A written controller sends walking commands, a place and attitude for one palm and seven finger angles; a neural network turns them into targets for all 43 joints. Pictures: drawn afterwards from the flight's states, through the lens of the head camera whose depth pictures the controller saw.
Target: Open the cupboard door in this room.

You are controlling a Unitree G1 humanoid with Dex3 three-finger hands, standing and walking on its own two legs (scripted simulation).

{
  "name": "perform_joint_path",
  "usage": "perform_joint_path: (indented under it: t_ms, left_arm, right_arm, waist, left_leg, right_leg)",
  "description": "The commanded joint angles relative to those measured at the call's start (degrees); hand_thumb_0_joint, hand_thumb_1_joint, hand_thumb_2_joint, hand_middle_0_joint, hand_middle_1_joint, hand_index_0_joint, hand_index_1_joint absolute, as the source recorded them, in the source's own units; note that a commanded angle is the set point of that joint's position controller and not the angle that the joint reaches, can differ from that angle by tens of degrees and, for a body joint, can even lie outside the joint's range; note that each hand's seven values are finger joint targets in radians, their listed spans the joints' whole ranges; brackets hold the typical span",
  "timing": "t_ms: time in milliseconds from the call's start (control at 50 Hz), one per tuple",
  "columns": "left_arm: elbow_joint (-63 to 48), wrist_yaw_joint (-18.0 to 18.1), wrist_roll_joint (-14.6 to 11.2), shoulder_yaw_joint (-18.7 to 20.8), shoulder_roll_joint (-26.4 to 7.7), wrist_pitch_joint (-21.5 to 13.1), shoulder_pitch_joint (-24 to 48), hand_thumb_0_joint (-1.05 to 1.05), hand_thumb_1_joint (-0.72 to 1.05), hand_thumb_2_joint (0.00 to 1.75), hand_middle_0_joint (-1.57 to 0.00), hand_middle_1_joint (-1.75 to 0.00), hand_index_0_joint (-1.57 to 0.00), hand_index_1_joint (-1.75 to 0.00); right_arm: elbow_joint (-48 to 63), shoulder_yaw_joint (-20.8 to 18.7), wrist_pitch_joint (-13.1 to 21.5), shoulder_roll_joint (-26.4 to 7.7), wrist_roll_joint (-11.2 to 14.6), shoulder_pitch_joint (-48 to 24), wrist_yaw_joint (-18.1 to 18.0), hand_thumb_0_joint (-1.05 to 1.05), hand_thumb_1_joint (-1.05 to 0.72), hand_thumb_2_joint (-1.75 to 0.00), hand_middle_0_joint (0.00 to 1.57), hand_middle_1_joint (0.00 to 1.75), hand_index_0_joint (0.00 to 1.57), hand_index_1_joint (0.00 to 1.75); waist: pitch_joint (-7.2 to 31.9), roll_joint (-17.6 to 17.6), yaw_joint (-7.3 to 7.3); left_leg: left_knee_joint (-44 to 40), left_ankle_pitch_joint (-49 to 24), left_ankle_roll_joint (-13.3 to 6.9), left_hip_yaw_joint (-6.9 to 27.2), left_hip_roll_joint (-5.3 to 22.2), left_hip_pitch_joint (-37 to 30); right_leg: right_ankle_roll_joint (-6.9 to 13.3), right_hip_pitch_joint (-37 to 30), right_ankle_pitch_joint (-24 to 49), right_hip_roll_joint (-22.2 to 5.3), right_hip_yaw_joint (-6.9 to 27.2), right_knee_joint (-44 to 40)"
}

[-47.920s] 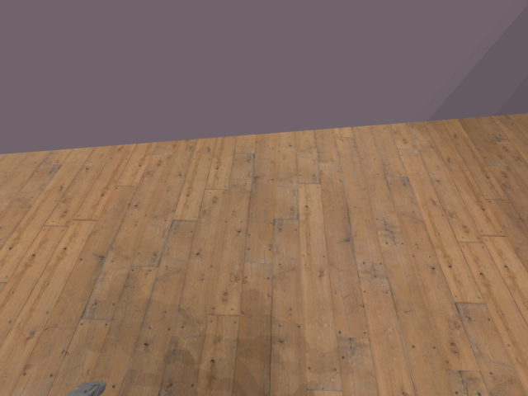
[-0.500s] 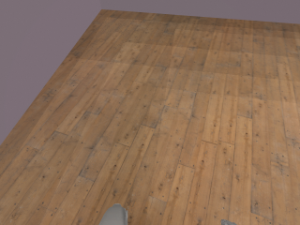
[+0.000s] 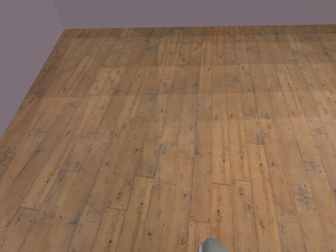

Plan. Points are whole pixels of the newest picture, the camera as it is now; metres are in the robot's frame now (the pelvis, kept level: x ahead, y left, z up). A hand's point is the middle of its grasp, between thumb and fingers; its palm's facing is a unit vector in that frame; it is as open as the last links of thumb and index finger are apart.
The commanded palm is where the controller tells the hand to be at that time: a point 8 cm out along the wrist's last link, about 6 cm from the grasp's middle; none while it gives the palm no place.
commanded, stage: walk to a spot facing it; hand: left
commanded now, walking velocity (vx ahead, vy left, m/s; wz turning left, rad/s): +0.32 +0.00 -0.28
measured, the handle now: out of the picture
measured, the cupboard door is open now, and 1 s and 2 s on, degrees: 41 41 41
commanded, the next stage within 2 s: turn to face it in 0.10 s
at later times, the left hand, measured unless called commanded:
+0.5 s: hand (127, 220) +0.23 +0.14 -0.20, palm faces +0.12 -0.98 -0.16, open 7.3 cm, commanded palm none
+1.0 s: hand (137, 195) +0.30 +0.12 -0.15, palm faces +0.37 -0.88 -0.30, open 7.4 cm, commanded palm none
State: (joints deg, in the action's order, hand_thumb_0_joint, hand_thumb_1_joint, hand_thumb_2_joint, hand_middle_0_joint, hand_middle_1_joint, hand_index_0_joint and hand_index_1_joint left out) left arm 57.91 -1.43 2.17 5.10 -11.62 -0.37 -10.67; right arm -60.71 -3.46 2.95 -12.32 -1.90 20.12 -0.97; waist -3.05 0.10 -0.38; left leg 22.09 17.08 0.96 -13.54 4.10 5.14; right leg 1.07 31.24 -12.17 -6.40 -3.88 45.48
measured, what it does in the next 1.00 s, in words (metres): walks ahead, turning left: right foot, then left foot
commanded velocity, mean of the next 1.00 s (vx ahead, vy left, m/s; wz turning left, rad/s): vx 0.04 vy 0.00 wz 0.48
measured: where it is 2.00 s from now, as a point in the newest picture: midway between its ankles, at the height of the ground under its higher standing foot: (198, 230)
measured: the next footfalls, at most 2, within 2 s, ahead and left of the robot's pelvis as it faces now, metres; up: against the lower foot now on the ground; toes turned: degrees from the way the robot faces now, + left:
right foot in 0.10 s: +0.17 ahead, -0.14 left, +0.00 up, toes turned -9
left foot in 0.48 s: +0.35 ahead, +0.08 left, +0.00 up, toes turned +12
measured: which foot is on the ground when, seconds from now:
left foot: down 0.00-0.10, up 0.12-0.46, down 0.48-0.84, up 0.86-1.00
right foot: up 0.00-0.08, down 0.10-0.48, up 0.50-0.82, down 0.84-1.00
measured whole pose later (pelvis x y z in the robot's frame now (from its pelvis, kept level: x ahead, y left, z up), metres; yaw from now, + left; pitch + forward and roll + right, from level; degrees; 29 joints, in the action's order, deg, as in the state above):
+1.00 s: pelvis +0.28 -0.11 +0.00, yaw +22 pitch +1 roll +3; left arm 51.2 1.6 1.9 2.8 -10.6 0.3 -10.8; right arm -53.1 -5.6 -4.7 -14.6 -0.9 8.5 1.5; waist -3.9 -0.9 -1.2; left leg 64.7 23.3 3.0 -1.4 0.3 32.5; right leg 1.0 14.3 -18.5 -5.6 -7.6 32.0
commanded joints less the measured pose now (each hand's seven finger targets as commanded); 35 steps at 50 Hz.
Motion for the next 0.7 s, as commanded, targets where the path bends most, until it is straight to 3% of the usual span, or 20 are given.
perform_joint_path:
  t_ms: [0, 20, 40, 60, 80, 100, 140, 160, 200, 220, 280, 360, 400, 420, 440, 460, 480, 520, 580, 680]
  left_arm:
    - [-4.1, -1.1, -0.3, -0.9, -0.6, -1.1, 2.5, 0.00, 0.90, 0.90, -0.20, -0.30, -0.20, -0.30]
    - [-3.4, -1.0, -0.3, -0.8, -1.5, -1.4, 0.6, 0.00, 0.90, 0.90, -0.20, -0.30, -0.20, -0.30]
    - [-1.4, -0.7, -0.2, -0.5, -3.6, -1.8, -5.8, 0.00, 0.90, 0.90, -0.20, -0.30, -0.20, -0.30]
    - [1.4, -0.1, -0.1, 0.7, -7.9, -2.7, -15.2, 0.00, 0.90, 0.90, -0.20, -0.30, -0.20, -0.30]
    - [3.5, 0.9, -0.5, 2.6, -15.0, -2.9, -22.6, 0.00, 0.90, 0.90, -0.20, -0.30, -0.20, -0.30]
    - [3.4, 1.4, -1.6, 2.3, -16.1, -2.8, -21.5, 0.00, 0.90, 0.90, -0.20, -0.30, -0.20, -0.30]
    - [0.8, 2.1, -1.6, 0.6, -10.7, -2.6, -12.1, 0.00, 0.90, 0.90, -0.20, -0.30, -0.20, -0.30]
    - [-0.3, 2.3, -1.5, -0.1, -8.3, -2.7, -8.1, 0.00, 0.90, 0.90, -0.20, -0.30, -0.20, -0.30]
    - [-0.8, 2.3, -1.1, -1.3, -5.7, -3.5, -4.2, 0.00, 0.90, 0.90, -0.20, -0.30, -0.20, -0.30]
    - [-0.8, 2.3, -1.1, -1.6, -5.1, -3.8, -3.4, 0.00, 0.90, 0.90, -0.20, -0.30, -0.20, -0.30]
    - [0.8, 2.3, -1.4, -2.1, -4.4, -4.4, -3.9, 0.00, 0.90, 0.90, -0.20, -0.30, -0.20, -0.30]
    - [1.3, 2.8, -1.1, -1.4, -4.9, -3.5, -4.4, 0.00, 0.90, 0.90, -0.20, -0.30, -0.20, -0.30]
    - [0.6, 3.1, -1.3, -0.8, -5.7, -2.9, -3.4, 0.00, 0.90, 0.90, -0.20, -0.30, -0.20, -0.30]
    - [0.1, 3.2, -1.4, -0.6, -6.3, -2.5, -3.9, 0.00, 0.90, 0.90, -0.20, -0.30, -0.20, -0.30]
    - [-0.8, 3.2, -1.9, -0.4, -5.2, -1.8, -6.4, 0.00, 0.90, 0.90, -0.20, -0.30, -0.20, -0.30]
    - [-2.3, 3.0, -2.6, -1.0, -3.3, -1.4, -7.5, 0.00, 0.90, 0.90, -0.20, -0.30, -0.20, -0.30]
    - [-4.2, 3.2, -1.9, -1.0, -4.1, -0.8, -4.2, 0.00, 0.90, 0.90, -0.20, -0.30, -0.20, -0.30]
    - [-4.7, 3.0, -1.3, -0.5, -3.6, -0.3, -0.4, 0.00, 0.90, 0.90, -0.20, -0.30, -0.20, -0.30]
    - [-4.5, 2.2, -1.3, -0.2, -2.6, 0.5, -2.0, 0.00, 0.90, 0.90, -0.20, -0.30, -0.20, -0.30]
    - [-7.1, 2.3, -1.2, -0.3, -2.3, 1.2, -0.5, 0.00, 0.90, 0.90, -0.20, -0.30, -0.20, -0.30]
  right_arm:
    - [1.6, -0.2, 0.4, -6.4, -0.5, 4.0, 0.5, 0.00, -0.90, -0.90, 0.20, 0.30, 0.20, 0.30]
    - [1.4, 0.0, 0.2, -6.8, -0.4, 4.4, 0.6, 0.00, -0.90, -0.90, 0.20, 0.30, 0.20, 0.30]
    - [1.3, 0.1, 0.1, -6.9, -0.1, 3.8, 0.6, 0.00, -0.90, -0.90, 0.20, 0.30, 0.20, 0.30]
    - [1.9, 0.4, 0.2, -5.7, 0.8, 2.8, 1.2, 0.00, -0.90, -0.90, 0.20, 0.30, 0.20, 0.30]
    - [4.1, 1.2, 0.7, -1.9, 1.7, 2.7, 1.2, 0.00, -0.90, -0.90, 0.20, 0.30, 0.20, 0.30]
    - [5.1, 0.5, 0.5, -4.5, 1.7, -1.6, 1.0, 0.00, -0.90, -0.90, 0.20, 0.30, 0.20, 0.30]
    - [4.9, 0.3, 0.4, -3.5, 1.4, -5.4, 0.6, 0.00, -0.90, -0.90, 0.20, 0.30, 0.20, 0.30]
    - [3.5, 0.5, -0.2, -2.0, 1.1, -3.8, 0.7, 0.00, -0.90, -0.90, 0.20, 0.30, 0.20, 0.30]
    - [1.0, 1.2, -1.8, 0.9, 0.9, 1.2, 0.8, 0.00, -0.90, -0.90, 0.20, 0.30, 0.20, 0.30]
    - [0.3, 1.4, -2.3, 1.9, 1.0, 2.9, 0.9, 0.00, -0.90, -0.90, 0.20, 0.30, 0.20, 0.30]
    - [-0.1, 1.7, -2.4, 3.1, 1.3, 2.4, 1.3, 0.00, -0.90, -0.90, 0.20, 0.30, 0.20, 0.30]
    - [2.2, 1.3, -2.4, 2.2, 1.3, -3.3, 1.5, 0.00, -0.90, -0.90, 0.20, 0.30, 0.20, 0.30]
    - [2.4, 0.9, -2.5, 0.1, 0.9, -1.4, 1.6, 0.00, -0.90, -0.90, 0.20, 0.30, 0.20, 0.30]
    - [1.9, 0.3, -2.5, -2.1, 0.5, 2.1, 1.6, 0.00, -0.90, -0.90, 0.20, 0.30, 0.20, 0.30]
    - [2.1, -0.6, -2.3, -6.5, -0.2, 5.5, 1.3, 0.00, -0.90, -0.90, 0.20, 0.30, 0.20, 0.30]
    - [2.8, -1.4, -2.6, -11.3, -0.2, 7.7, 0.8, 0.00, -0.90, -0.90, 0.20, 0.30, 0.20, 0.30]
    - [3.2, -1.5, -3.0, -12.1, 0.2, 6.8, 0.1, 0.00, -0.90, -0.90, 0.20, 0.30, 0.20, 0.30]
    - [5.6, -1.5, -2.8, -10.4, 0.2, 0.6, -0.6, 0.00, -0.90, -0.90, 0.20, 0.30, 0.20, 0.30]
    - [8.2, -1.0, -2.2, -8.7, 0.1, -5.6, -0.5, 0.00, -0.90, -0.90, 0.20, 0.30, 0.20, 0.30]
    - [9.9, -2.4, -3.2, -10.8, 0.0, -6.7, 0.2, 0.00, -0.90, -0.90, 0.20, 0.30, 0.20, 0.30]
  waist:
    - [-2.3, -6.8, 0.04]
    - [-0.9, -5.8, 1.23]
    - [2.4, -3.6, 4.48]
    - [7.7, 4.4, 8.86]
    - [13.3, 20.7, 10.65]
    - [12.5, 17.5, 10.58]
    - [4.7, 8.6, 6.07]
    - [3.4, 5.1, 3.39]
    - [1.7, 5.9, -0.56]
    - [1.8, 6.6, -1.62]
    - [2.0, 6.3, -1.90]
    - [0.2, 8.6, -0.64]
    - [0.7, 5.9, -2.61]
    - [3.4, 1.7, -4.18]
    - [7.9, -10.6, -4.83]
    - [10.6, -22.8, -5.07]
    - [10.7, -14.5, -5.13]
    - [7.7, -13.3, -3.34]
    - [7.5, -7.3, -0.22]
    - [8.9, -6.4, -1.09]
  left_leg:
    - [-8.1, -10.2, -6.2, 5.4, 14.0, 4.7]
    - [-3.9, -15.4, -5.4, 4.1, 13.1, 4.1]
    - [5.6, -21.8, -3.9, 1.8, 10.8, 5.5]
    - [20.6, -20.6, -1.9, -1.3, 7.2, 15.2]
    - [39.9, 13.3, 1.0, -1.4, -1.0, 31.4]
    - [50.0, 18.5, 0.2, 6.9, 0.4, 35.5]
    - [51.5, 9.2, 0.3, 12.5, 4.7, 35.9]
    - [47.1, 6.6, 0.5, 12.4, 5.8, 31.1]
    - [38.8, 4.6, 1.5, 10.7, 5.0, 24.2]
    - [35.9, 3.0, 1.7, 9.9, 4.1, 22.6]
    - [27.1, -2.3, 1.5, 8.1, 2.0, 20.9]
    - [19.0, -3.9, 0.5, 7.0, 0.7, 20.3]
    - [13.1, -7.7, -0.4, 7.2, -0.1, 15.0]
    - [10.0, -16.4, -1.3, 8.0, -0.6, 8.0]
    - [7.0, -32.3, -5.9, 19.1, 6.9, 0.1]
    - [2.9, -48.2, -13.6, 35.5, 18.7, -4.2]
    - [-0.1, -37.8, -15.4, 38.2, 20.4, -0.3]
    - [-3.7, -20.0, -13.2, 37.2, 17.3, 6.5]
    - [-3.7, -17.4, -10.1, 27.9, 11.9, 10.9]
    - [-3.7, -10.3, -10.2, 28.7, 9.8, 11.5]
  right_leg:
    - [0.9, -9.2, 0.4, 2.8, -3.9, -7.5]
    - [1.6, -13.5, -0.3, 4.5, -5.6, -10.2]
    - [2.7, -23.0, -0.4, 5.9, -5.7, -14.0]
    - [6.0, -38.2, -5.1, -0.4, 3.6, -17.7]
    - [12.8, -51.6, -1.6, -17.2, 29.2, -24.8]
    - [15.3, -47.8, 1.7, -20.0, 34.3, -28.7]
    - [13.0, -34.9, 8.2, -16.7, 23.8, -28.7]
    - [11.2, -28.6, 10.5, -14.2, 16.7, -29.7]
    - [9.0, -20.7, 19.0, -11.2, 6.9, -30.7]
    - [8.3, -19.9, 21.9, -10.0, 3.6, -30.7]
    - [6.7, -22.2, 28.9, -8.2, -2.1, -29.3]
    - [5.1, -25.3, 31.5, -9.8, -3.7, -25.0]
    - [3.4, -25.1, 31.0, -10.3, -5.2, -18.4]
    - [1.7, -22.8, 26.9, -9.3, -6.6, -10.6]
    - [-1.5, -15.6, 11.0, -4.1, -8.3, 1.4]
    - [-3.6, -6.8, -26.2, 3.7, -6.7, 17.3]
    - [-2.9, -5.1, -27.4, 4.1, 1.0, 24.0]
    - [-3.5, 0.4, -19.4, 1.8, 5.0, 28.3]
    - [-4.3, -2.7, -13.4, 1.4, 4.4, 20.4]
    - [-4.5, -6.5, -13.9, 3.7, 2.6, 7.1]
